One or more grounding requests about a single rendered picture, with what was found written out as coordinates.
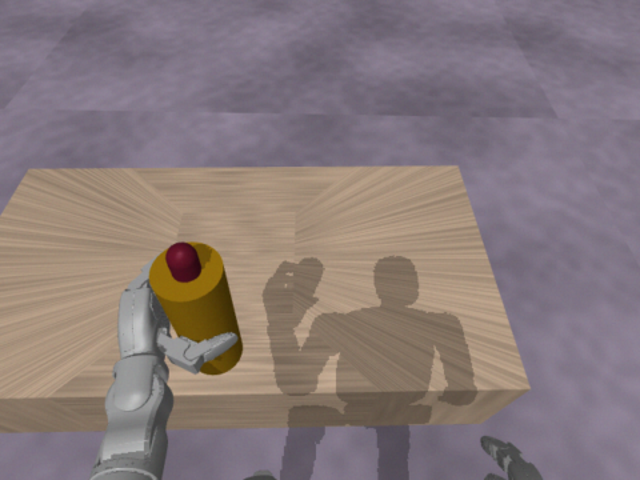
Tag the bottle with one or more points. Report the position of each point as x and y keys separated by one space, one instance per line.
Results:
x=190 y=283

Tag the left robot hand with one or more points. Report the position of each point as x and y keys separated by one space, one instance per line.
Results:
x=143 y=328

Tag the left robot arm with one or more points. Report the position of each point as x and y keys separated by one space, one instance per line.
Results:
x=138 y=405

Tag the right robot hand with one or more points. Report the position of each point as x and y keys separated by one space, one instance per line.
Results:
x=510 y=460

